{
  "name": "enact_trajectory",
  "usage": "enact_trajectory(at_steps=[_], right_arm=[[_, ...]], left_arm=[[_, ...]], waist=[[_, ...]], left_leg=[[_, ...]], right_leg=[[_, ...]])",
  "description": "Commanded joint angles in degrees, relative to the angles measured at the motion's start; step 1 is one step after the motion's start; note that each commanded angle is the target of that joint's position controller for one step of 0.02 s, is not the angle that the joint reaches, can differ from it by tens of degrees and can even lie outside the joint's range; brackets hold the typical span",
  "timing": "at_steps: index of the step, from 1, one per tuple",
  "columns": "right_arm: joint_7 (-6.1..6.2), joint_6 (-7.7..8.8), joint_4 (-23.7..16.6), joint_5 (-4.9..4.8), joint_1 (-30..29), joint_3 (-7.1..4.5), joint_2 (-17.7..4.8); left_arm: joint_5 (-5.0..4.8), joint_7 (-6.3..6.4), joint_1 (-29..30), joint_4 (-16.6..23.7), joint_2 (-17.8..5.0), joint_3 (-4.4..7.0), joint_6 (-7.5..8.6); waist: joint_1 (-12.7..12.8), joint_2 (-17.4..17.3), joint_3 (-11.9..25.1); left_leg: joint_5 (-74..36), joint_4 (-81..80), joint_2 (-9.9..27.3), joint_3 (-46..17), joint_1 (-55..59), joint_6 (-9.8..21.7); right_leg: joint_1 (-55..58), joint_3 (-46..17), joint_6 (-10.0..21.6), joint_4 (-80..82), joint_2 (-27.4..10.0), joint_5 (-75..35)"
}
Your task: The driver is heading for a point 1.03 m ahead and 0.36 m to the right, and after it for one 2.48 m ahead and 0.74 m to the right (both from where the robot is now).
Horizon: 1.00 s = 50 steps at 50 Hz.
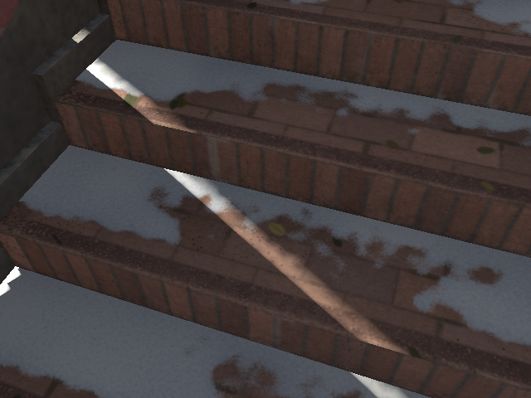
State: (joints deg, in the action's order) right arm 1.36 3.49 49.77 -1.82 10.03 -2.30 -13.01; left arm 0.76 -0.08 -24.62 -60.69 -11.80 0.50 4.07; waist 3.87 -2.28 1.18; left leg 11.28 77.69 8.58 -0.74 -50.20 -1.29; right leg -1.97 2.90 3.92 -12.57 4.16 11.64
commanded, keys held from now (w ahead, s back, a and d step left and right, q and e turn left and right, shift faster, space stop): w+e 0.48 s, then e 0.52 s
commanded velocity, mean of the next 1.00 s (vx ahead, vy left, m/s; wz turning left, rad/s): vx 0.34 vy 0.00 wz -0.46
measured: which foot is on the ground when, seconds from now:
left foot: up 0.00-0.26, down 0.28-0.96, up 0.98-1.00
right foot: down 0.00-0.28, up 0.30-0.92, down 0.94-1.00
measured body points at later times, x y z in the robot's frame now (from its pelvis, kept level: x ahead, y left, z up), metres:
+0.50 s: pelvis +0.32 +0.13 +0.11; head +0.32 +0.15 +0.56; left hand +0.54 +0.33 +0.00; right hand +0.30 -0.13 -0.02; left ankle +0.39 +0.22 -0.59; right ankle +0.26 +0.00 -0.39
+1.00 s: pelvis +0.53 +0.02 +0.16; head +0.55 +0.03 +0.61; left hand +0.80 +0.13 +0.06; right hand +0.46 -0.21 +0.03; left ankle +0.41 +0.23 -0.53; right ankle +0.61 -0.11 -0.44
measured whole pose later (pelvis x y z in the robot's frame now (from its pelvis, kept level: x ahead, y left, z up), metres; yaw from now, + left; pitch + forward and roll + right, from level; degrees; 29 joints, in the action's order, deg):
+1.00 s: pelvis +0.53 +0.02 +0.16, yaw -28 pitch +5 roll -2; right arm -3.7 7.6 55.4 4.6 18.5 -0.4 -11.5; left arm 1.6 -2.4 -2.7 -43.4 -11.6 -1.4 0.1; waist 1.6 -0.3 4.6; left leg 14.9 38.3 11.8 14.2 -3.3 -0.9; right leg -55.7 5.8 6.2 -73.0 3.0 22.2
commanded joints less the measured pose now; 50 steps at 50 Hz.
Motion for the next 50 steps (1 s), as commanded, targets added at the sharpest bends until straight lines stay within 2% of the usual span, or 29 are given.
enact_trajectory(at_steps=[1,6,8,9,10,11,12,13,14,15,16,17,18,20,21,22,25,29,30,32,35,39,42,44,45,47,48,49,50], right_arm=[[-0.14,0.29,-4.21,-1.12,-2.05,0.65,0.47],[-2.6,3.23,-16.84,0.25,-18.53,6.76,6.1],[-3.08,4.65,-24.04,2.07,-23.07,8.88,7.56],[-3.77,4.74,-25.16,3.53,-20.32,9.08,7.05],[-3.54,4.58,-22.78,3.43,-15.36,7.63,4.96],[-2.61,4.98,-21.82,2.54,-6.01,5.45,2.29],[-1.23,4.48,-18.7,0.31,7.44,1.46,-6.59],[-0.38,3.21,-16.92,0.77,14.83,-0.64,-11.88],[-0.62,2.35,-13.19,2.8,19.57,-2.17,-17.13],[-1.39,2.45,-9.24,5.97,22.95,-2.45,-22.3],[-1.86,2.7,-11.42,6.9,19.51,-0.81,-15.86],[-2.81,2.33,-8.79,3.51,14.93,-0.83,-12.71],[-1.74,0.18,-4.62,1.79,4.92,-0.69,-6.39],[-1.58,-0.24,-1.73,5.01,2.25,1.77,3.8],[-1.91,1.01,-5.15,5.29,-0.5,3.17,5.0],[-1.85,1.39,-1.05,4.93,2.76,3.12,5.69],[-2.87,2.06,4.11,6.8,6.14,2.42,-0.24],[-3.1,3.34,4.1,9.1,-0.83,4.17,0.97],[-2.66,3.24,6.83,9.42,5.58,4.06,-0.03],[-1.97,2.97,10.48,10.26,11.77,4.3,0.67],[-1.09,3.23,11.87,10.61,16.45,3.74,-0.39],[-0.99,3.93,13.35,12.29,16.33,2.86,-1.85],[-2.37,3.71,11.33,10.76,15.15,3.4,-1.19],[-4.26,3.89,9.05,6.07,11.07,1.7,-5.54],[-3.39,5.18,6.18,5.2,9.6,0.47,-9.19],[-3.76,5.73,2.11,4.95,5.42,-1.23,-14.05],[-4.12,6.53,1.51,5.75,9.45,-0.7,-9.77],[-5.44,6.84,-1.43,8.3,12.77,0.97,-5.18],[-7.11,4.03,-4.14,4.16,5.48,-1.03,-9.95]], left_arm=[[-0.41,1.69,-9.29,-0.56,-7.23,1.14,-1.35],[-0.89,3.82,-11.21,-0.4,-5.43,0.71,-2.48],[-2.65,4.91,-8.36,1.75,-7.75,1.05,-2.71],[-3.35,4.57,-4.93,3.06,-8.45,1.35,-2.82],[-3.5,3.65,-5.13,3.61,-9.52,1.9,-2.43],[-3.45,2.74,-4.46,3.51,-12.12,2.08,-1.37],[-1.57,1.68,-1.79,3.62,-16.24,2.81,-1.17],[-2.07,1.16,0.44,3.64,-18.78,3.67,-1.13],[-0.57,1.69,0.42,5.0,-14.0,3.11,-0.55],[-0.47,0.64,-8.9,6.44,-0.35,0.93,1.24],[-1.82,-1.52,-12.42,4.27,-0.28,1.94,2.93],[-3.56,-2.3,-2.71,8.95,1.49,1.86,1.74],[2.54,-1.82,2.19,12.97,0.14,2.94,0.41],[2.01,-0.95,7.71,15.23,2.51,2.23,-2.2],[1.56,-4.77,7.97,13.01,2.18,1.04,-0.36],[0.4,-6.96,6.7,12.63,2.56,1.22,0.21],[0.02,-8.89,9.52,13.94,-0.5,0.9,0.02],[-0.36,-7.98,13.42,13.84,-4.48,1.08,-0.11],[-0.53,-8.21,14.26,12.82,-3.76,0.61,-0.45],[-1.67,-6.51,19.41,15.25,-1.15,-0.8,-0.79],[-1.54,-4.56,25.95,18.44,0.63,-2.39,-1.42],[-1.27,-4.04,30.21,22.0,2.19,-3.61,-2.61],[1.0,-4.14,31.54,23.87,1.01,-3.61,-4.94],[1.44,-5.44,36.06,24.54,1.99,-4.45,-8.22],[1.34,-5.78,29.57,23.06,1.62,-3.65,-7.41],[-1.64,-4.5,16.06,17.79,-3.06,-1.48,-4.2],[-1.59,-1.71,9.07,15.34,-7.89,0.48,-2.86],[0.42,0.57,0.31,16.72,-12.92,2.51,-2.67],[4.5,-0.2,-6.84,15.01,-18.43,3.83,-3.51]], waist=[[-0.32,7.45,-9.52],[1.35,3.14,-15.04],[-0.1,2.42,-12.65],[-3.62,0.31,-8.16],[-4.27,2.78,-1.61],[-10.04,12.52,8.74],[-18.57,18.36,16.28],[-23.69,20.5,18.64],[-21.43,8.57,20.89],[-11.72,-30.96,29.77],[-10.14,-19.47,33.78],[-8.96,-13.56,23.07],[-0.57,-5.05,3.35],[-0.02,-5.22,-4.27],[-4.68,-6.17,-4.34],[-3.45,-3.69,-3.93],[-2.71,-1.28,-1.79],[0.19,1.71,2.48],[-2.61,-1.95,3.14],[-4.39,0.59,1.76],[-6.7,-2.68,4.84],[-6.22,0.87,1.57],[-3.44,-0.9,3.3],[-1.86,-4.01,1.08],[0.41,-6.58,1.22],[5.06,-6.84,4.75],[4.22,-1.85,11.3],[5.93,12.53,30.1],[8.31,10.89,33.37]], left_leg=[[11.69,28.69,0.85,-2.35,-33.26,-1.65],[27.7,45.75,4.32,-2.61,-59.03,-1.62],[14.41,21.49,4.9,3.43,-34.8,-1.64],[1.93,6.67,4.33,5.74,-1.72,0.68],[-2.96,2.48,-0.23,11.48,19.54,0.95],[-2.15,2.47,-5.4,11.37,35.58,1.63],[2.46,-4.92,-8.67,8.9,43.86,3.05],[2.66,-19.88,-9.15,4.61,46.0,2.96],[-0.52,-25.69,-2.14,-12.48,53.98,4.89],[-11.67,-49.71,15.31,-46.61,58.8,11.46],[-5.38,-58.69,20.01,-58.54,56.82,13.52],[14.7,-61.44,18.91,-52.41,47.22,12.1],[33.89,-54.8,13.95,-38.57,29.85,8.64],[37.37,-48.82,9.15,-19.1,14.77,5.69],[18.58,-52.01,9.5,-14.55,16.14,8.06],[14.83,-56.01,10.57,-15.16,17.38,10.89],[13.09,-60.46,11.54,-5.82,24.02,12.88],[-7.44,-64.86,6.83,8.7,26.54,13.22],[-12.83,-64.99,7.42,9.47,34.17,15.04],[-18.09,-64.15,8.23,11.29,46.8,13.8],[-29.88,-65.47,9.92,12.18,58.69,14.6],[-30.38,-67.51,11.26,14.59,65.69,13.43],[-23.76,-69.87,8.02,20.05,56.57,12.28],[-36.98,-72.03,10.23,20.85,46.22,14.53],[-62.53,-67.62,11.94,22.34,49.04,15.15],[-81.65,-55.05,12.02,22.41,55.83,13.01],[-72.1,-40.35,8.05,21.97,39.35,7.26],[-16.06,-20.36,-0.82,15.37,18.06,1.53],[8.32,3.21,-9.9,-0.17,12.87,1.18]], right_leg=[[12.89,-20.57,14.79,4.5,-25.01,-2.89],[12.52,-18.54,6.89,-1.18,-24.58,1.5],[-9.69,-14.47,5.4,9.32,-19.59,5.25],[-28.26,-10.86,6.22,19.03,-18.49,0.48],[-31.86,-8.48,6.99,18.9,-15.57,-9.68],[-24.34,-7.05,6.03,9.87,-15.24,-50.96],[-12.44,-6.25,2.69,-5.36,-14.49,-76.66],[-4.17,-8.37,-1.01,-17.86,-14.59,-81.37],[-9.96,-13.6,-1.76,-35.08,-13.19,-52.39],[-20.17,-17.22,-2.56,-62.01,3.05,5.38],[-23.91,-27.04,-2.21,-82.13,4.22,6.23],[-31.22,-17.49,-2.2,-88.86,1.7,4.15],[-35.9,-9.45,-0.63,-84.16,-7.3,-4.68],[-38.28,-8.92,1.99,-87.9,-6.96,-9.29],[-39.8,-13.7,5.71,-95.01,-6.41,-9.12],[-44.64,-14.76,9.5,-98.1,-5.36,-9.01],[-57.28,-13.02,12.42,-101.49,-3.39,-5.07],[-59.41,-10.93,10.55,-102.17,-3.54,-13.71],[-64.99,-8.85,9.76,-112.75,-2.51,-7.66],[-78.0,-11.03,9.69,-109.83,-3.88,-1.54],[-83.31,-8.35,7.64,-108.22,-5.58,4.52],[-91.66,-8.78,9.46,-105.7,-7.06,9.2],[-76.33,-2.15,8.55,-82.79,-11.21,-2.72],[-58.73,4.96,5.19,-68.02,-7.62,17.81],[-51.52,7.43,2.76,-65.83,-3.98,13.72],[-39.96,7.0,2.81,-46.44,2.35,1.61],[-17.61,-3.13,8.68,-47.25,1.67,-24.64],[12.95,-30.86,20.64,-32.9,-8.33,-33.15],[10.69,-55.14,22.35,-15.49,-16.58,-20.43]])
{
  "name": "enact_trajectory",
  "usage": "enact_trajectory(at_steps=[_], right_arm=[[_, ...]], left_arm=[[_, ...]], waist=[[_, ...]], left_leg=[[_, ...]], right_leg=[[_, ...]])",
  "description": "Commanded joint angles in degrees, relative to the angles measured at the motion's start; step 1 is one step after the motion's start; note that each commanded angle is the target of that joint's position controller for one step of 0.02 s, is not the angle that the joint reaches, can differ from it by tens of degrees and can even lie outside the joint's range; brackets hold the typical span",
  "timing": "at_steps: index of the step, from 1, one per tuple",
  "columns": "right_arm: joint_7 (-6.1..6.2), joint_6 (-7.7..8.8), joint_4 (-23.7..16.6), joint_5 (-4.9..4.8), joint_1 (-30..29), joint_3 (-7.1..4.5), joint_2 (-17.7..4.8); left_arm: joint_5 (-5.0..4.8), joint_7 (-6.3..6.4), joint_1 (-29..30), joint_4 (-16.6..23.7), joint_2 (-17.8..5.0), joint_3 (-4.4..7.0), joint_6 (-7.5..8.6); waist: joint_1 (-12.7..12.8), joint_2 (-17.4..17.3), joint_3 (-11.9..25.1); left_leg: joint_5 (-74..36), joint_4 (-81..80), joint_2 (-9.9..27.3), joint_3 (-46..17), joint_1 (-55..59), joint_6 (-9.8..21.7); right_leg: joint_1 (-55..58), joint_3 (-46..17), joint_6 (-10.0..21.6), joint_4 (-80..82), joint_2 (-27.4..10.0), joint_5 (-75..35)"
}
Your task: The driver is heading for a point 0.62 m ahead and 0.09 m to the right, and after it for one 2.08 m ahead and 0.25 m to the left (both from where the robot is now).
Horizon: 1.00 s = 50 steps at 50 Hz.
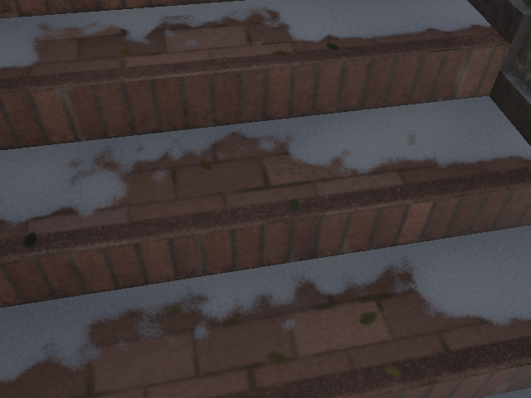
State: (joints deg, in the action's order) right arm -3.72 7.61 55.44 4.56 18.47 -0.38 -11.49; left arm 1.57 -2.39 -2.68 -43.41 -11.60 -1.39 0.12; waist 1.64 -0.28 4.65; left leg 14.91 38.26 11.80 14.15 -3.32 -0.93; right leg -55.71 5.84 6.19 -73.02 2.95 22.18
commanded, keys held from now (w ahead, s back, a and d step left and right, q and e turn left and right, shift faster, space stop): e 0.16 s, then w+e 0.24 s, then w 0.58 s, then w+q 0.02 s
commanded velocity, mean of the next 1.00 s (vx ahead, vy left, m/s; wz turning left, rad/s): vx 0.32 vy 0.00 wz -0.37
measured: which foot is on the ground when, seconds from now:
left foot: up 0.00-0.46, down 0.48-1.00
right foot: down 0.00-0.50, up 0.52-0.96, down 0.98-1.00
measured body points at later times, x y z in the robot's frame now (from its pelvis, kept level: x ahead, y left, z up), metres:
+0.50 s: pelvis +0.13 +0.03 +0.12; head +0.13 +0.04 +0.57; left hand +0.39 +0.22 +0.04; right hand +0.14 -0.25 +0.01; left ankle +0.13 +0.14 -0.61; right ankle +0.14 -0.08 -0.60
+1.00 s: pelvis +0.40 -0.07 +0.13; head +0.42 -0.06 +0.58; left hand +0.73 -0.08 +0.11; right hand +0.16 -0.12 +0.01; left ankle +0.15 +0.14 -0.56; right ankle +0.51 -0.20 -0.46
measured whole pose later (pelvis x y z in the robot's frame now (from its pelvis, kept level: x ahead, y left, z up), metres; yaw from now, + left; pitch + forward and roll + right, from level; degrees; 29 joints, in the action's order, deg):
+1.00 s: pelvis +0.40 -0.07 +0.13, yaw -22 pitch +8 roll -5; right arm -5.7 6.3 68.2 2.9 41.3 3.4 -2.9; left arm 1.3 -4.5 11.4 -35.4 -4.4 -4.8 -2.9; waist -4.6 -3.6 7.9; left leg 14.3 11.1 6.5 4.2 13.2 2.0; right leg -61.4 12.4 10.0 -73.9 1.6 22.6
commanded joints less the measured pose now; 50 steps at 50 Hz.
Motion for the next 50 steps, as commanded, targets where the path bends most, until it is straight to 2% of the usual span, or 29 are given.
enact_trajectory(at_steps=[1,2,3,4,5,6,8,11,15,18,21,23,24,25,26,27,28,29,31,32,35,39,43,44,45,46,48,49,50], right_arm=[[-2.22,-1.52,-11.26,-4.27,-8.29,-3.39,-9.36],[-0.65,-1.63,-12.41,-3.79,-9.08,-3.45,-7.58],[0.88,-1.56,-11.18,-2.16,-5.76,-2.25,-3.87],[1.92,-1.72,-10.73,-1.0,-4.95,-0.71,-0.51],[2.23,-1.69,-10.61,-0.99,-3.78,-0.18,-0.47],[2.46,-2.08,-10.14,-1.43,-2.09,-0.26,-1.59],[3.1,-2.77,-11.18,-1.68,-5.58,-1.83,-8.19],[4.17,-3.64,-13.37,-1.56,-11.36,-2.4,-9.79],[4.73,-3.58,-13.16,-0.47,-7.37,-2.51,-9.72],[5.27,-3.83,-15.95,-0.84,-7.69,-2.0,-8.29],[3.47,-4.38,-15.72,-0.48,-2.54,-0.96,-5.1],[1.58,-3.58,-15.58,-1.66,-0.8,-0.79,-5.12],[1.2,-2.56,-16.24,-1.84,-2.25,-1.09,-5.93],[1.93,-1.04,-16.53,-2.24,0.03,-2.5,-11.18],[2.73,-0.37,-15.77,-0.74,2.97,-4.02,-15.67],[3.07,-0.22,-13.82,0.21,4.11,-3.3,-12.68],[2.77,-0.31,-13.23,-0.26,2.08,-2.74,-9.98],[2.48,-0.79,-12.8,-0.47,1.3,-0.85,-5.55],[2.11,-2.0,-10.81,-1.2,4.04,1.34,0.15],[1.91,-2.07,-9.09,-1.1,6.71,1.47,-0.13],[0.39,-2.83,-0.44,2.06,22.23,2.07,0.71],[-0.21,-2.64,5.44,3.99,26.0,2.72,2.84],[-0.3,-3.38,13.97,5.59,31.56,4.73,7.01],[-1.39,-3.2,11.7,4.28,24.42,4.99,7.32],[-2.61,-2.0,9.95,1.87,17.5,4.79,4.56],[-3.02,-0.14,8.6,0.32,19.17,3.48,-1.72],[-3.37,0.68,8.63,-2.57,21.23,1.34,-10.06],[-3.45,0.34,9.08,-2.48,21.52,-0.11,-12.59],[3.45,0.72,7.02,-6.34,20.61,-2.5,-15.47]], left_arm=[[3.7,2.14,-25.49,-3.93,-20.73,7.46,1.91],[1.25,2.33,-19.35,-4.54,-17.86,6.6,3.31],[-0.95,1.92,-13.69,-5.87,-10.9,4.37,4.5],[-1.5,1.04,-7.8,-6.44,-6.05,2.45,5.08],[-0.71,0.39,-4.25,-6.28,-1.7,0.75,5.01],[-0.07,0.55,-0.75,-5.55,-0.79,0.19,5.24],[0.4,1.28,0.86,-4.13,-4.88,1.17,6.37],[1.18,2.19,-5.06,-2.25,-10.38,3.05,7.3],[-0.58,1.5,-7.94,0.9,-9.78,3.29,8.65],[-1.98,0.92,-3.34,5.8,-9.16,3.26,8.77],[-2.22,-0.39,-1.6,7.51,-10.36,4.85,7.68],[-2.57,-1.25,-6.93,6.86,-10.51,5.56,5.52],[-2.02,-1.58,-11.24,5.17,-8.23,4.96,4.29],[-1.42,-2.15,-11.61,5.6,-3.86,4.13,4.43],[1.36,-2.36,-5.61,7.91,-2.32,3.55,4.52],[1.48,-1.29,-0.63,7.03,-4.1,3.8,5.14],[0.14,0.23,-1.79,5.99,-4.0,3.66,5.46],[-0.04,1.47,-2.39,5.57,-4.75,3.86,4.86],[1.45,1.25,-0.73,4.99,-5.22,4.05,4.21],[1.06,0.57,-0.49,4.65,-4.85,4.02,4.12],[0.11,-0.62,4.99,5.39,-0.38,2.02,3.83],[0.13,-0.44,12.77,6.7,2.46,-0.06,3.75],[-0.85,-1.38,29.08,15.29,3.83,-2.59,0.29],[0.08,-2.65,31.26,16.33,6.32,-3.65,-1.75],[-0.27,-4.2,32.09,18.19,6.33,-4.07,-3.71],[-0.8,-4.7,28.39,18.02,4.31,-3.23,-4.41],[-0.36,-2.99,19.17,13.03,-1.2,-0.85,-4.69],[-0.08,-1.63,9.91,9.32,-4.22,0.66,-4.06],[0.3,1.41,-16.78,1.5,-4.84,2.72,-0.75]], waist=[[10.22,5.83,17.78],[6.29,7.56,10.98],[1.22,6.76,6.14],[-3.12,3.98,2.01],[-6.0,3.01,2.4],[-7.41,-0.06,3.33],[-7.05,-4.12,4.43],[-3.79,1.19,4.93],[-2.3,4.68,2.05],[-3.5,3.42,0.53],[-2.9,7.07,-1.17],[-0.61,4.06,0.12],[0.25,3.13,0.91],[-0.94,-4.21,-0.4],[-5.3,-13.6,-2.97],[-7.46,-2.35,-5.04],[-6.05,0.05,-4.89],[-5.69,-1.79,-2.4],[-5.43,-2.14,-1.29],[-5.51,-2.77,-2.51],[-9.52,-4.53,-6.37],[-8.84,-6.53,-8.34],[-8.36,-2.38,-11.13],[-4.91,-4.45,-9.89],[0.07,-7.79,-7.34],[2.84,-9.17,-3.12],[3.93,-12.52,-1.48],[5.57,-13.05,1.12],[12.79,-9.53,10.15]], left_leg=[[-0.21,57.37,-15.17,-25.07,-41.68,1.82],[-3.47,64.81,-14.24,-27.63,-42.7,2.11],[-8.04,66.96,-13.29,-28.38,-43.49,3.53],[-9.71,65.89,-13.08,-27.34,-43.55,5.78],[-8.38,67.39,-13.05,-27.39,-42.68,7.41],[-8.8,63.92,-12.41,-27.3,-43.43,7.46],[-9.86,54.48,-10.46,-24.11,-43.99,3.0],[0.25,49.06,-9.09,-19.48,-42.08,-2.84],[0.19,50.83,-10.1,-16.04,-36.76,-5.08],[3.64,26.09,-8.95,-15.87,-27.87,-6.86],[14.49,3.94,-11.83,-12.08,-19.82,-5.57],[7.99,-13.36,-12.05,-10.94,-16.68,-2.94],[4.34,-14.64,-9.21,-14.69,-10.04,0.52],[8.99,-15.26,0.3,-32.63,-2.25,14.29],[15.64,-23.24,10.84,-60.35,9.85,28.81],[13.27,-24.03,13.46,-61.52,12.73,28.03],[8.22,-22.3,10.35,-52.21,10.8,23.6],[2.32,-22.09,7.03,-43.75,8.89,20.88],[-8.1,-21.74,3.1,-31.47,4.64,17.96],[-10.85,-22.03,2.13,-28.79,3.21,17.33],[-18.85,-20.95,3.52,-26.77,12.83,17.37],[-21.37,-24.64,2.18,-20.93,10.13,16.46],[-17.93,-34.07,3.59,-19.28,6.11,13.76],[-19.81,-40.3,1.38,-13.56,-12.89,14.24],[-45.77,-42.46,1.82,-10.69,-30.76,15.93],[-71.17,-37.56,1.95,-9.5,-28.34,16.09],[-99.21,-27.46,4.64,-10.5,-6.59,11.22],[-106.9,-18.09,5.69,-11.33,-0.85,7.48],[-94.77,7.67,1.88,-13.24,-2.93,7.34]], right_leg=[[51.28,-54.66,15.7,49.09,-16.51,-17.43],[38.58,-49.44,13.08,49.9,-14.07,-1.69],[29.5,-43.19,10.67,47.07,-9.46,9.18],[20.17,-38.21,9.71,45.71,-6.33,11.58],[15.91,-36.55,9.22,48.13,-4.72,9.94],[16.66,-32.93,7.56,49.81,-4.13,4.34],[18.58,-27.18,6.07,50.18,-3.62,-4.56],[21.49,-28.03,6.27,55.06,-6.09,0.22],[23.08,-30.67,8.02,56.34,-6.95,3.56],[26.18,-31.55,7.76,55.81,-6.69,5.11],[31.65,-31.72,11.05,50.69,-5.76,8.27],[38.76,-35.55,12.34,45.58,-6.67,10.95],[34.79,-36.28,10.51,40.05,-5.58,8.38],[18.26,-28.62,4.6,28.17,0.57,3.64],[-6.46,-20.8,-1.44,13.69,7.83,8.8],[-17.62,-23.21,-1.77,-1.91,4.85,2.48],[-19.68,-22.24,-2.17,-9.54,3.59,-4.18],[-17.65,-21.29,-2.16,-16.22,2.44,-10.34],[-14.03,-16.14,-1.98,-21.3,1.22,-12.16],[-14.63,-14.89,-1.43,-22.79,1.25,-12.55],[-33.78,-13.83,2.9,-34.24,1.61,-12.92],[-40.89,-5.96,8.19,-41.1,-1.79,-11.85],[-40.81,1.27,10.82,-24.65,-9.34,-12.25],[-17.88,4.34,10.43,-18.86,-9.84,-20.48],[7.99,5.66,7.94,-17.3,-7.21,-18.1],[19.43,8.06,4.09,-17.77,-2.04,-16.43],[21.91,8.82,2.42,3.73,2.72,-5.21],[28.98,7.95,3.51,12.46,3.81,-4.42],[47.08,-5.0,6.9,9.96,-0.26,0.15]])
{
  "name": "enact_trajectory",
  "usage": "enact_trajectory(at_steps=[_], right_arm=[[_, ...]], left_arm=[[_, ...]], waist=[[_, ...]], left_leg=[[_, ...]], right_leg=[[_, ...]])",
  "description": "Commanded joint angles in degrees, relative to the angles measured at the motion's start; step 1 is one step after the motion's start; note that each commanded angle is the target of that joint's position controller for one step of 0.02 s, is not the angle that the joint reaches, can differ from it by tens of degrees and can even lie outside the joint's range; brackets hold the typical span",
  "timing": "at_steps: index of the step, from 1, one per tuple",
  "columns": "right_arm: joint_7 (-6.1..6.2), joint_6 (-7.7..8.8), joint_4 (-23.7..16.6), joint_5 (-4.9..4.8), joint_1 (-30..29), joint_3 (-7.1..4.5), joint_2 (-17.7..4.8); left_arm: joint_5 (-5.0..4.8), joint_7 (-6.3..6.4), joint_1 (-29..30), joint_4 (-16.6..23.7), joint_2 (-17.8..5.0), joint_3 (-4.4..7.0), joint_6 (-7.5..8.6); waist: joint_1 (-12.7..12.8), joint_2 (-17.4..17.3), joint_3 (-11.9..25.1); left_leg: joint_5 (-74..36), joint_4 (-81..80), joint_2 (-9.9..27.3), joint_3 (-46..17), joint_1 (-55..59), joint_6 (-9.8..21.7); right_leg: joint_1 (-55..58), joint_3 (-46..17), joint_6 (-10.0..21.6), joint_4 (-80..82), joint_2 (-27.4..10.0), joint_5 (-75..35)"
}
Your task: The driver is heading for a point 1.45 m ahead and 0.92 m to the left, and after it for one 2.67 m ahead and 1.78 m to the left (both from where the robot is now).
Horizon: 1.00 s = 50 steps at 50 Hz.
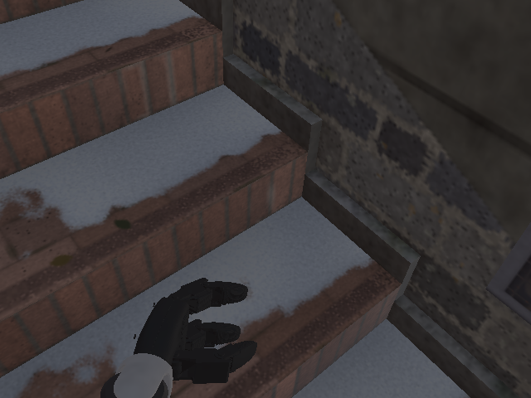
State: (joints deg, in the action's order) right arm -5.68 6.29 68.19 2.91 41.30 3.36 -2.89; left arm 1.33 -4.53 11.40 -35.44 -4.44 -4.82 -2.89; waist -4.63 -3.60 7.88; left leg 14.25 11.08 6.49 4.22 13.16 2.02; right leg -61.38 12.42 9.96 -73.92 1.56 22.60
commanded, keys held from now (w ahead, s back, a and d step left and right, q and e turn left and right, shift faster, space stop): w+q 1.00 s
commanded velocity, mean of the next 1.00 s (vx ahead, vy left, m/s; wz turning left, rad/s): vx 0.44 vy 0.08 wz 0.46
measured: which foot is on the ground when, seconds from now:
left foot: down 0.00-0.00, up 0.02-0.44, down 0.46-1.00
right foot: down 0.00-0.50, up 0.52-1.00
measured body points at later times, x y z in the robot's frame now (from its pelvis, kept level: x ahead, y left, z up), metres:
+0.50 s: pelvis +0.29 +0.05 +0.19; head +0.32 +0.03 +0.64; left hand +0.18 +0.27 +0.06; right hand +0.56 -0.06 +0.10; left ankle +0.41 +0.12 -0.43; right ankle +0.18 -0.08 -0.52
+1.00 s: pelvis +0.56 +0.11 +0.28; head +0.55 +0.12 +0.73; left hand +0.68 +0.37 +0.20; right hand +0.57 -0.09 +0.13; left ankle +0.42 +0.12 -0.43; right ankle +0.74 +0.06 -0.19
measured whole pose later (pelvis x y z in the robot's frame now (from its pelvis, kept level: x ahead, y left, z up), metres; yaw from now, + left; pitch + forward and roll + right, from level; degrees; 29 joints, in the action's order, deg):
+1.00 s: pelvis +0.56 +0.11 +0.28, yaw +30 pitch +4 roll -1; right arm -3.9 5.3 61.6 6.2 31.4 1.0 -4.7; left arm 4.2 -1.6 -0.2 -45.1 -7.1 -3.6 3.3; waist -2.9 -0.2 6.9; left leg 30.0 38.6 -10.2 -12.4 -10.9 7.4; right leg -75.3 -0.9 5.0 -105.7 -1.9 9.9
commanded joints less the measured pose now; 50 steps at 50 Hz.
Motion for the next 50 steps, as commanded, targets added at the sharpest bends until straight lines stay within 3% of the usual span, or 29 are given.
enact_trajectory(at_steps=[1,2,3,4,5,6,7,11,13,16,19,21,23,24,25,26,27,28,29,30,31,32,36,38,40,42,45,47,50], right_arm=[[6.1,3.0,-7.88,-7.05,2.06,-5.11,-15.28],[-1.5,0.02,-5.25,0.5,-2.66,-4.18,-7.36],[-3.3,0.37,-9.91,-0.09,-9.22,-5.44,-5.81],[-2.2,1.12,-11.53,-0.18,-14.6,-5.75,-6.34],[-0.87,0.59,-12.21,0.49,-18.21,-5.16,-5.51],[5.0,-0.55,-22.21,-1.49,-24.06,-5.38,-5.58],[6.62,-2.21,-21.68,-1.96,-24.42,-3.85,-3.07],[9.11,-5.48,-25.99,-3.42,-27.02,-3.9,-3.49],[10.41,-5.26,-28.55,-3.98,-32.75,-3.48,-3.57],[9.16,-5.67,-34.46,-2.64,-42.63,-2.51,-5.07],[5.79,-7.41,-34.9,-1.98,-48.63,-1.65,-4.25],[5.62,-8.75,-33.97,-1.32,-42.87,-1.26,-4.31],[5.72,-8.45,-29.17,-1.25,-26.63,-3.37,-9.73],[5.8,-8.23,-26.63,-1.26,-21.31,-5.1,-13.64],[6.28,-8.74,-24.98,-1.22,-19.49,-8.55,-20.44],[4.11,-6.76,-27.05,1.45,-14.75,-7.36,-18.93],[3.54,-6.0,-23.8,0.94,-15.13,-8.49,-21.09],[3.1,-4.14,-20.93,0.05,-18.59,-7.76,-18.46],[5.57,-3.97,-24.82,-2.44,-30.89,-8.05,-14.86],[3.98,-2.07,-18.72,-0.85,-30.44,-4.49,-9.34],[3.11,-1.52,-18.44,0.51,-29.7,-3.73,-6.24],[2.68,-0.64,-18.99,-0.1,-31.96,-3.12,-4.81],[1.86,0.54,-20.67,-0.24,-30.63,-5.18,-12.73],[1.53,1.61,-18.09,-0.6,-21.04,-4.48,-10.98],[1.53,1.15,-14.91,-0.31,-11.93,-4.24,-9.29],[1.22,0.45,-12.65,1.33,-7.26,-4.79,-10.94],[1.47,-0.86,-8.24,2.57,0.1,-3.03,-5.43],[2.46,-1.02,-6.34,3.32,-0.24,-3.12,-6.3],[1.71,0.0,-9.06,3.31,-12.6,-3.95,-10.57]], left_arm=[[-0.12,4.93,-36.19,-9.18,-16.69,7.77,4.83],[5.36,0.73,-47.6,-12.78,-11.06,4.48,3.12],[4.34,1.24,-46.3,-18.37,-14.28,6.41,6.3],[1.21,1.75,-36.76,-19.11,-14.75,7.26,8.14],[0.84,2.17,-28.56,-19.53,-8.86,5.75,7.77],[-0.48,5.53,-24.84,-20.51,-4.19,6.28,8.34],[0.25,6.81,-24.01,-22.48,-2.35,5.3,9.07],[2.65,4.82,-27.38,-25.29,-6.06,5.56,12.43],[1.0,4.36,-31.14,-27.36,-6.27,5.25,13.35],[0.57,5.69,-36.06,-28.58,-9.64,5.95,12.25],[-1.34,9.1,-42.57,-26.07,-12.6,6.74,11.28],[-1.31,10.41,-41.09,-23.27,-17.12,7.93,11.07],[-1.89,10.06,-37.03,-18.07,-19.96,9.27,9.59],[-1.53,8.48,-35.48,-15.21,-19.01,9.64,9.31],[-0.52,6.19,-30.44,-9.8,-16.58,9.49,9.28],[5.14,-4.17,-39.69,-20.19,-19.71,11.14,7.0],[1.12,-4.33,-37.61,-15.87,-15.82,10.59,7.26],[-0.09,-2.82,-33.55,-15.72,-15.24,9.97,7.87],[2.32,3.41,-35.75,-7.88,-2.57,6.57,8.32],[1.46,1.48,-27.4,-11.67,-7.56,6.37,7.41],[1.2,1.84,-27.47,-11.37,-9.66,6.4,7.01],[1.47,2.0,-28.61,-12.68,-9.85,6.08,7.22],[2.64,2.21,-20.92,-11.43,-11.79,5.95,6.86],[4.04,2.07,-21.69,-14.73,-10.94,6.41,6.01],[3.19,2.78,-18.15,-14.63,-9.45,5.48,7.05],[2.41,3.75,-13.11,-12.11,-8.95,5.01,8.68],[2.78,4.27,-5.37,-7.03,-6.0,2.52,9.52],[3.08,3.63,2.41,-2.67,-3.77,1.02,9.92],[2.92,2.55,6.28,1.36,-5.05,1.77,5.02]], waist=[[15.97,10.6,18.09],[19.67,16.1,28.08],[15.11,11.81,4.38],[11.31,6.76,-1.1],[7.97,2.7,2.54],[1.62,-2.9,-1.96],[-0.64,-5.87,-4.54],[-1.18,4.59,-10.88],[-0.17,6.35,-10.32],[-0.11,5.95,-8.58],[5.07,4.49,-7.85],[2.13,13.9,-3.55],[-2.45,20.53,5.27],[-3.59,17.69,6.84],[-5.56,2.05,3.73],[-6.94,7.36,5.06],[-3.76,5.74,-6.52],[0.09,5.98,-9.84],[9.95,6.74,-7.47],[8.07,5.76,-4.17],[8.9,3.72,-3.78],[10.58,3.58,-3.16],[9.27,2.41,0.59],[7.11,-2.27,-1.57],[3.59,-4.52,-1.43],[1.38,-4.72,-2.59],[-2.01,-1.86,-6.13],[-1.35,-0.87,-8.51],[4.23,2.23,-11.43]], left_leg=[[-39.31,60.25,-2.94,-6.39,-41.64,1.82],[-15.73,87.55,-12.72,-22.46,-46.06,3.96],[-16.67,97.37,-12.12,-25.06,-62.09,4.54],[-14.27,103.21,-9.51,-20.82,-66.23,4.04],[-10.27,108.47,-8.7,-18.75,-69.23,6.14],[-7.54,110.94,-7.27,-11.38,-66.22,4.02],[-6.41,108.63,-5.14,-13.21,-65.73,3.62],[-0.7,99.27,-7.12,-9.94,-66.71,3.66],[0.42,102.3,-6.89,-7.62,-76.2,5.02],[-2.6,84.67,-3.51,-4.93,-73.72,5.44],[4.4,68.64,-5.42,9.1,-67.01,6.63],[12.79,60.09,-9.08,11.37,-54.82,8.0],[19.65,51.11,-13.0,6.96,-39.96,10.29],[23.17,45.44,-15.05,1.73,-28.72,12.27],[31.25,32.08,-6.49,-19.2,-19.79,19.04],[28.87,15.58,-1.7,-53.87,-18.56,14.07],[29.57,12.75,3.97,-53.11,-25.23,6.25],[25.21,13.19,3.22,-46.68,-33.23,5.5],[25.09,9.47,6.74,-43.63,-41.94,5.78],[27.81,16.41,-0.02,-35.56,-44.35,7.73],[25.85,15.79,-0.67,-33.31,-46.55,6.93],[17.01,15.34,-2.63,-28.79,-49.73,7.62],[2.81,13.17,-7.59,-20.06,-52.87,6.78],[1.76,14.93,-5.2,-25.52,-42.24,7.22],[-6.39,18.54,-2.93,-30.95,-26.58,11.57],[-18.49,22.01,-1.19,-35.03,-17.18,15.73],[-22.12,25.33,0.76,-36.99,-4.25,15.51],[-16.49,21.43,-2.06,-34.18,-10.28,13.69],[-6.59,8.4,-1.89,-37.97,-33.95,15.93]], right_leg=[[72.33,-43.21,12.12,22.43,-17.14,-11.57],[66.13,-66.25,14.51,48.18,-19.86,-7.23],[56.32,-58.4,9.92,47.46,-17.89,-0.52],[47.61,-47.43,11.18,43.35,-17.26,-5.09],[45.57,-43.46,13.13,45.5,-18.46,-8.83],[43.62,-40.93,4.41,46.29,-19.61,-15.11],[36.21,-33.49,1.65,47.55,-20.6,-17.08],[30.94,-13.04,-2.08,55.89,-17.76,-37.68],[39.33,-7.8,-4.23,56.58,-15.4,-36.75],[45.61,-3.13,-6.72,61.4,-12.94,-34.6],[56.9,1.81,-4.79,65.01,-14.57,-69.22],[60.93,4.2,-5.58,56.03,-17.75,-95.28],[63.51,2.42,-3.25,35.78,-20.95,-104.44],[52.47,1.16,-2.79,21.67,-19.1,-95.44],[28.51,-0.02,-4.96,-4.6,-10.0,-47.89],[9.95,-27.35,-1.63,-20.12,-1.66,-27.31],[0.28,-35.07,-2.59,-25.5,-1.24,-30.01],[-2.19,-33.5,-4.15,-28.46,-1.49,-32.28],[11.9,-18.65,-5.26,-22.54,-5.95,-22.05],[0.51,-28.84,-2.79,-33.03,-2.03,-27.97],[-0.6,-28.31,-2.52,-32.67,-4.11,-29.67],[-0.78,-27.17,-3.25,-30.88,-5.1,-30.91],[6.3,-16.03,-8.17,-19.58,-4.07,-24.39],[-2.21,-16.47,-10.03,-25.57,-5.2,-22.76],[-13.47,-17.9,-9.92,-30.2,-4.05,-18.45],[-24.46,-16.66,-8.97,-45.5,-1.01,-9.78],[-41.09,-18.75,-5.83,-50.49,-0.93,-1.69],[-35.9,-15.26,-3.95,-37.92,-3.53,-5.6],[-12.38,-12.9,-5.69,-19.74,-6.68,-19.32]])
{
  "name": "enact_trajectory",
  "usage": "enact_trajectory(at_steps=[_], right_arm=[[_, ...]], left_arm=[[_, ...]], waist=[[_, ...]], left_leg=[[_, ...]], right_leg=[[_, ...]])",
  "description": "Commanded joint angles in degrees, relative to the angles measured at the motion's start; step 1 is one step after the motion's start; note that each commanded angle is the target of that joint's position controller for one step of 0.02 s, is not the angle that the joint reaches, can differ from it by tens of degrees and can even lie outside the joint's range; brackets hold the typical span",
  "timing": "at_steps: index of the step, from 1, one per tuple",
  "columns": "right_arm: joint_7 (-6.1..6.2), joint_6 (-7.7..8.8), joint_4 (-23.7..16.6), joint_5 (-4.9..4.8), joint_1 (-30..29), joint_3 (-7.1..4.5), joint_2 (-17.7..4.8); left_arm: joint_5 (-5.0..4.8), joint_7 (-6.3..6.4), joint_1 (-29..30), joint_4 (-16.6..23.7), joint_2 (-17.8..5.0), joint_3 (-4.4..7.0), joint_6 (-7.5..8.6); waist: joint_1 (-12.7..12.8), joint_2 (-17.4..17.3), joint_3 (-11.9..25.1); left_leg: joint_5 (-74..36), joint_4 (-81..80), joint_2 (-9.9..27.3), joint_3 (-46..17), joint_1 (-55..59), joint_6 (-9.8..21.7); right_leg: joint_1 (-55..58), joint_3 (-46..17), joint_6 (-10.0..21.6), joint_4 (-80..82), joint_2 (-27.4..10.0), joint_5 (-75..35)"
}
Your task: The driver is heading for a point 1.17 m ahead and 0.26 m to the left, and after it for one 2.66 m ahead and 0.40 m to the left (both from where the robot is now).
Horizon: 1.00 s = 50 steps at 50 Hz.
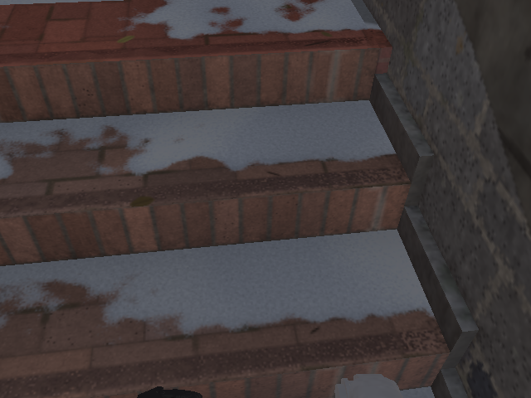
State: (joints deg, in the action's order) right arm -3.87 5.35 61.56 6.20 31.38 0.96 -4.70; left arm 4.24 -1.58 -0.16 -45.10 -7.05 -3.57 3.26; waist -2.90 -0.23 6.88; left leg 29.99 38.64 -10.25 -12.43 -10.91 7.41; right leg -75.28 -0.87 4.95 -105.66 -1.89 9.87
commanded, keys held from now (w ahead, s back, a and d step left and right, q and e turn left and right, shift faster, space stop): w+q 0.60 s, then w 0.24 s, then w+e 0.16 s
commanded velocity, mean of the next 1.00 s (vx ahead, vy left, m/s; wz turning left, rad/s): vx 0.50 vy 0.00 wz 0.44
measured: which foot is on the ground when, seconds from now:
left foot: down 0.00-0.12, up 0.14-0.72, down 0.74-1.00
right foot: up 0.00-0.06, down 0.08-0.80, up 0.82-1.00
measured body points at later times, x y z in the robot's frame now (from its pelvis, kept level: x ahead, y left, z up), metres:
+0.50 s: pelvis +0.26 -0.02 +0.17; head +0.25 -0.01 +0.62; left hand +0.12 +0.13 +0.01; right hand +0.48 -0.15 +0.06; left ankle +0.31 +0.14 -0.29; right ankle +0.24 -0.15 -0.56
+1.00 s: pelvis +0.51 +0.20 +0.29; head +0.51 +0.21 +0.74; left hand +0.50 +0.47 +0.16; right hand +0.61 -0.04 +0.14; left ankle +0.49 +0.28 -0.41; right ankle +0.56 +0.05 -0.21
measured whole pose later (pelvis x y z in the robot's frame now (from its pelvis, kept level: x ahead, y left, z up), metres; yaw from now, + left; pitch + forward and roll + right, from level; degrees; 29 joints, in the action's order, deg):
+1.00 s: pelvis +0.51 +0.20 +0.29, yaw +26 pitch +3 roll +2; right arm -2.6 2.9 62.8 4.0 20.2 -2.9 -13.5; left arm 0.1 -4.5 -12.4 -51.0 -13.7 2.8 6.1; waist -0.6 2.4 3.7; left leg 25.1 49.1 0.0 10.2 -27.3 3.9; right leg -51.2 -7.9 9.0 -105.0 -0.9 4.7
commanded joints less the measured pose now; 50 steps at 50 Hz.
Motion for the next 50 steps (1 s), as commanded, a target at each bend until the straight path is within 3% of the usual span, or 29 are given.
enact_trajectory(at_steps=[1,3,4,5,6,7,8,9,10,12,13,15,17,20,25,27,31,33,36,37,38,39,41,42,45,46,47,48,50], right_arm=[[-1.21,0.68,-5.82,-4.13,-7.92,-2.1,-10.08],[-2.06,0.67,-6.54,-5.35,-4.38,-2.82,-11.76],[-1.96,0.62,-5.69,-5.35,-2.14,-4.7,-14.89],[-1.96,1.26,-4.99,-3.77,1.81,-4.9,-13.51],[-2.22,0.87,-7.92,-1.77,4.28,-2.5,-4.65],[-3.03,-1.24,-5.53,-3.03,0.76,-2.8,-5.7],[-4.15,-1.36,-8.08,-5.99,-10.95,-4.7,-10.87],[-3.44,-0.42,-8.16,-6.57,-14.34,-4.18,-7.42],[-2.23,-0.16,-6.18,-5.68,-11.15,-3.33,-4.96],[-1.46,-0.9,-6.87,-4.66,-10.99,-2.98,-2.87],[-1.18,-2.02,-7.11,-4.35,-10.69,-2.1,-0.17],[-0.66,-3.78,-8.73,-5.4,-13.3,-0.89,0.98],[-1.08,-4.32,-10.63,-8.07,-17.11,-1.05,-3.27],[-1.57,-4.65,-9.67,-5.35,-19.11,-1.18,-5.94],[-1.24,-4.84,-15.92,-5.12,-32.81,0.75,-3.66],[-0.9,-4.56,-16.71,-4.77,-36.09,0.73,-3.31],[-1.25,-3.6,-22.54,-6.16,-48.53,2.06,-2.58],[-2.75,-6.79,-25.5,-4.53,-52.73,3.29,-0.79],[-3.41,-7.33,-26.26,-6.18,-49.41,1.64,-4.95],[-2.24,-5.56,-23.24,-5.79,-38.73,0.81,-7.16],[-0.85,-4.51,-20.35,-6.42,-30.87,0.14,-8.75],[-1.24,-5.32,-19.28,-7.2,-24.05,-0.08,-11.26],[1.5,-6.11,-8.27,-3.62,1.09,-4.59,-22.24],[2.12,-5.01,-4.9,-2.59,4.33,-7.89,-26.33],[0.1,-1.05,-4.09,-4.53,-9.32,-5.21,-15.42],[1.5,-1.03,-4.25,-3.76,-21.01,-3.06,-2.45],[2.17,-0.4,-3.24,-4.08,-21.61,-2.91,-3.38],[0.93,-0.34,-4.8,-2.37,-23.02,-2.33,-5.78],[1.35,-0.06,-5.52,-0.43,-23.92,-2.46,-6.51]], left_arm=[[-0.29,-1.34,24.71,14.45,-2.13,-0.2,-2.78],[-2.17,-2.99,23.03,13.66,-0.13,-0.14,-1.66],[-4.47,-3.02,16.54,12.7,-3.08,1.3,-0.91],[-4.94,-2.27,3.04,8.84,-7.97,3.48,0.7],[-3.51,-1.38,-19.29,2.24,-10.32,4.83,1.38],[0.22,-1.41,-33.44,-4.24,-9.95,4.12,-0.36],[1.47,0.96,-33.63,-3.0,-14.73,5.13,-0.11],[-1.23,1.08,-26.3,-4.01,-16.54,6.4,-0.37],[-2.17,0.39,-23.18,-6.47,-12.2,5.69,-0.73],[-3.02,-1.72,-15.44,-7.16,4.65,1.89,-0.03],[-3.61,-1.08,-11.87,-7.14,6.17,1.96,0.85],[-1.77,-0.37,-9.9,-8.03,4.58,2.73,2.68],[0.25,-0.91,-11.66,-8.16,-0.36,4.13,3.0],[1.99,-1.24,-17.98,-10.09,-2.33,3.23,3.27],[3.83,-0.55,-32.72,-17.23,-1.2,0.73,3.28],[3.76,-0.62,-35.53,-17.61,-0.41,-0.31,3.55],[6.01,-0.77,-35.16,-18.77,-3.32,0.63,2.11],[2.6,-2.6,-33.35,-17.11,-4.38,1.34,2.01],[-0.24,-4.53,-36.6,-18.88,-9.3,3.09,3.88],[-0.23,-4.61,-35.07,-17.09,-10.7,3.19,4.99],[-0.05,-4.51,-40.29,-17.1,-9.16,3.75,6.2],[0.37,-5.43,-43.64,-17.02,-11.67,4.29,7.11],[-0.97,-8.09,-29.47,-11.48,-10.78,6.39,5.73],[-1.55,-8.17,-28.79,-10.69,-9.39,7.5,4.79],[-3.58,-6.05,-22.63,-9.49,0.01,4.77,6.28],[-6.34,0.42,-17.52,-3.19,1.18,5.51,4.06],[-5.29,2.5,-14.9,-0.92,1.3,4.25,1.97],[-3.13,-2.27,-17.67,-6.09,-0.73,3.94,1.9],[-4.61,-4.91,-17.66,-5.17,-2.28,4.44,2.62]], waist=[[2.65,1.17,-11.16],[2.29,-6.82,-9.82],[4.64,-7.27,-2.83],[8.26,-0.3,13.16],[12.82,12.44,30.67],[17.68,17.6,32.69],[19.63,5.92,8.47],[15.58,6.52,-3.08],[11.58,1.43,-0.52],[3.62,-3.55,-1.03],[0.8,-0.25,-1.52],[-0.76,0.33,-2.76],[1.12,0.8,-3.24],[1.84,4.31,-3.78],[6.91,2.29,-6.44],[6.85,7.55,-7.86],[8.02,0.61,-7.49],[6.07,2.52,-7.95],[0.94,8.75,-10.09],[-2.64,14.55,-5.57],[-2.08,12.5,4.41],[-5.4,9.0,12.43],[-10.03,-4.21,15.95],[-8.6,-7.13,14.4],[-0.4,-7.13,2.23],[6.84,-1.53,0.82],[8.34,-0.91,-1.94],[5.99,0.33,-4.18],[8.95,1.64,-5.08]], left_leg=[[-27.67,-31.75,18.95,-21.04,-19.25,12.26],[-59.83,-30.67,23.38,-19.89,-16.35,12.67],[-94.99,-20.74,22.01,-15.13,-8.9,10.76],[-104.43,-1.64,12.21,-7.15,-10.32,3.75],[-75.35,19.28,2.85,-6.02,-28.48,1.38],[-18.73,46.29,-2.21,-5.09,-37.76,-1.2],[-27.81,59.99,3.89,-3.76,-50.27,-2.44],[-31.57,63.16,8.97,2.11,-53.3,-2.1],[-32.38,67.34,11.52,5.12,-47.77,0.12],[-30.23,69.42,15.29,5.98,-47.07,3.5],[-26.78,67.44,16.37,5.92,-48.55,4.32],[-27.4,60.19,19.0,6.24,-49.57,3.36],[-20.25,62.95,19.08,7.49,-51.57,1.15],[-19.85,79.53,18.01,8.77,-62.24,3.57],[-21.34,70.25,20.18,7.82,-80.14,10.16],[-22.59,74.34,20.29,8.51,-82.85,10.96],[-17.18,57.27,24.14,12.65,-80.8,10.66],[-19.84,42.75,21.62,19.99,-51.34,7.41],[-3.03,31.85,12.02,25.52,-38.66,3.95],[-12.23,28.14,9.65,22.58,-29.06,6.3],[-31.38,31.1,9.72,18.43,-6.55,7.44],[-33.06,26.98,12.49,8.58,15.02,8.79],[-34.23,-4.56,23.89,-22.7,29.22,12.2],[-37.64,-7.56,26.44,-23.99,18.52,7.86],[-35.82,-4.38,27.84,-15.03,-7.09,4.13],[-15.03,-8.19,25.51,-6.65,-10.02,1.46],[-9.46,-12.88,26.27,-3.66,-13.68,-0.65],[-13.56,-12.52,27.53,-6.13,-20.39,1.37],[-19.33,-17.88,25.7,5.04,-22.48,-0.72]], right_leg=[[17.2,4.92,-1.88,29.1,-2.43,9.31],[33.27,8.75,-3.66,33.62,2.05,8.72],[40.08,8.78,-2.53,37.58,6.94,5.1],[62.64,2.23,2.96,43.16,4.83,-8.13],[94.04,-24.78,14.97,57.41,-13.54,-8.81],[96.6,-50.85,19.97,73.08,-23.76,5.64],[79.09,-54.24,13.49,80.11,-21.19,31.74],[63.72,-45.46,12.89,81.08,-21.13,33.44],[56.68,-34.35,12.73,79.91,-21.19,27.02],[48.53,-16.68,8.85,79.57,-18.61,9.53],[46.8,-11.69,7.66,81.85,-17.35,8.91],[44.91,-1.19,4.99,85.59,-13.56,6.42],[45.19,3.26,5.91,90.27,-14.75,11.74],[52.1,4.49,7.54,93.11,-15.59,14.09],[73.89,5.64,7.97,96.37,-18.49,7.77],[77.99,7.65,8.61,98.03,-18.67,3.8],[84.73,12.93,6.76,103.0,-18.2,4.96],[65.87,18.8,8.86,109.53,-16.51,2.35],[74.35,21.39,9.0,99.75,-19.22,-49.2],[79.63,20.42,5.87,93.13,-19.65,-70.28],[68.74,19.73,1.67,85.31,-15.63,-73.18],[53.01,13.97,-1.3,74.1,-12.38,-60.34],[32.97,3.17,-5.51,40.11,-1.13,2.26],[34.67,-8.04,-4.29,18.33,0.29,-1.89],[25.34,-13.57,3.07,-10.2,1.36,-3.85],[26.43,-8.82,2.62,-3.26,-1.14,-2.89],[26.04,-7.98,2.64,-0.44,-2.67,-0.49],[21.1,-13.35,6.1,-5.37,-1.65,-6.22],[21.76,-12.16,6.62,-2.9,-1.04,-8.63]])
